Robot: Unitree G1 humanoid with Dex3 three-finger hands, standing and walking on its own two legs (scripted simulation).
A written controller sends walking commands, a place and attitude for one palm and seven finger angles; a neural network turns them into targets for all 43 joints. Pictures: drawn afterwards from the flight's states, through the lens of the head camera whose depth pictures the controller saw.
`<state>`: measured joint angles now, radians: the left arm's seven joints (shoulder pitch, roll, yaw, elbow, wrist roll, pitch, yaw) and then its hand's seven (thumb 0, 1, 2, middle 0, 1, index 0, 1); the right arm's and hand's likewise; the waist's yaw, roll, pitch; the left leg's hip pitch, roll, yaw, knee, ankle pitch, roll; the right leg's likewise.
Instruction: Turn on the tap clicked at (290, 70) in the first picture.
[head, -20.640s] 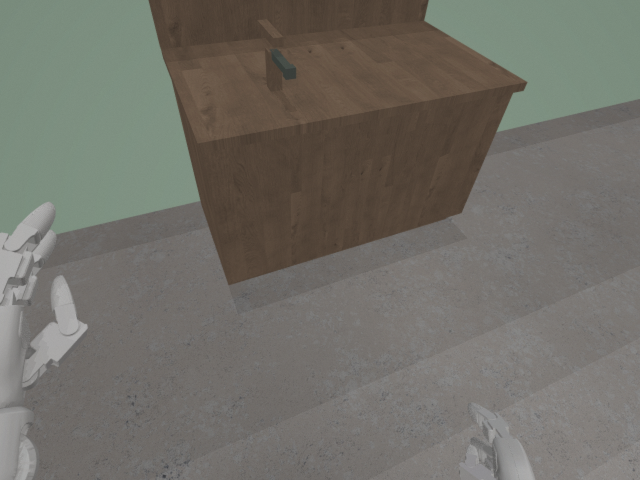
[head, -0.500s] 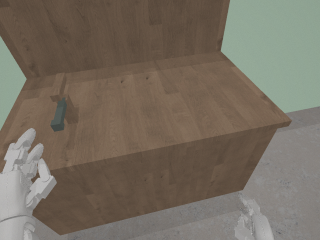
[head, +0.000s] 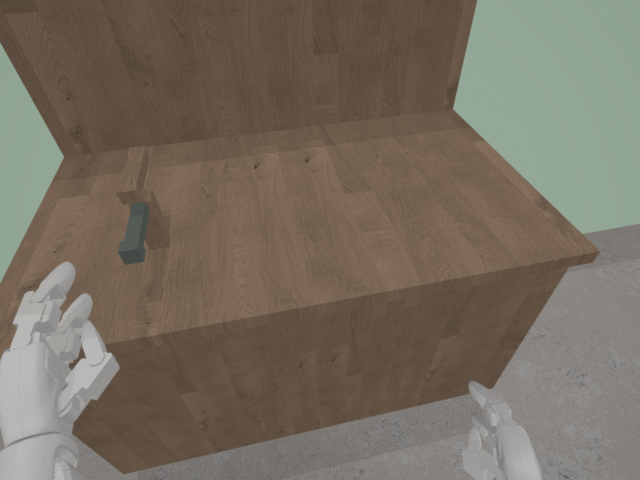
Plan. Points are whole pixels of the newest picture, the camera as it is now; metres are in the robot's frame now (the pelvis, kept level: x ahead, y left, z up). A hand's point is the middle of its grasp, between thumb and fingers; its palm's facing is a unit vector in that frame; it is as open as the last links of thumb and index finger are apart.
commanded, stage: turn the palm inward beside the body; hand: left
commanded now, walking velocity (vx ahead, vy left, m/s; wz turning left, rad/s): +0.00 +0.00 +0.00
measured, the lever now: (132, 251) +0.40 +0.35 +0.06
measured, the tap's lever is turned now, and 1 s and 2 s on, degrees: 0 0 0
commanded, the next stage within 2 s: reach beside the lever's end, fingers flat in 0.26 s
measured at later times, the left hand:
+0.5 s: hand (123, 353) +0.20 +0.23 +0.13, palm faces +0.51 -0.85 -0.12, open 7.4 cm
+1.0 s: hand (107, 320) +0.24 +0.28 +0.12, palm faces +0.56 -0.82 -0.11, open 7.4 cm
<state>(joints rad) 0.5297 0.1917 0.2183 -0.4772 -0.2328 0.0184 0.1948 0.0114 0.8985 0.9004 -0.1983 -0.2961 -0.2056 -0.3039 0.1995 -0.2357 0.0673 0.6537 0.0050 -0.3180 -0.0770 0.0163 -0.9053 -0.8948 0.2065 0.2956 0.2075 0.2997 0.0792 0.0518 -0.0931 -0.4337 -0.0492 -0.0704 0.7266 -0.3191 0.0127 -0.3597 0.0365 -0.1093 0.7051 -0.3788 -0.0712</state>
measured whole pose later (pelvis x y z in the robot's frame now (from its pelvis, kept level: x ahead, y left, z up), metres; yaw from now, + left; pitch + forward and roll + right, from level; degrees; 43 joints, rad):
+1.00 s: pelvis +0.00 -0.03 +0.00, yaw -1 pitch +4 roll +0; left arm 0.24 0.28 0.43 -0.03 -0.28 -0.06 0.10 0.01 0.90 0.90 -0.20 -0.28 -0.20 -0.29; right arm 0.20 -0.27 0.03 0.71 0.02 -0.28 -0.10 0.02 -0.91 -0.89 0.21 0.30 0.21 0.30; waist 0.05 0.05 -0.08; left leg -0.46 -0.02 -0.07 0.70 -0.31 -0.02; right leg -0.39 0.07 -0.11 0.68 -0.36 -0.10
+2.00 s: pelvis +0.01 +0.04 -0.01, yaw -2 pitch +10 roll -3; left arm -0.18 0.37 0.50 0.47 -0.17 -0.22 0.07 0.01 0.90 0.90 -0.15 -0.16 -0.16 -0.17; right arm 0.24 -0.26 0.03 0.69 -0.01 -0.16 -0.07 0.01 -0.91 -0.89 0.21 0.30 0.21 0.30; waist 0.00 0.03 -0.09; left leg -0.64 -0.05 -0.04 0.81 -0.35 0.06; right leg -0.54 0.03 -0.09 0.74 -0.38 -0.03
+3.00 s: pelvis +0.01 +0.02 -0.02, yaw -2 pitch +12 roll -3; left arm -0.27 0.43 0.57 0.65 -0.16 -0.30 0.03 0.01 0.90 0.90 -0.15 -0.15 -0.15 -0.15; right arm 0.28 -0.28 0.02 0.67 0.00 -0.05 -0.05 0.01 -0.91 -0.89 0.21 0.30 0.21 0.30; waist -0.02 0.03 -0.11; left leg -0.70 -0.02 -0.06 0.86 -0.38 0.03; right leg -0.60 0.06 -0.10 0.78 -0.40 -0.05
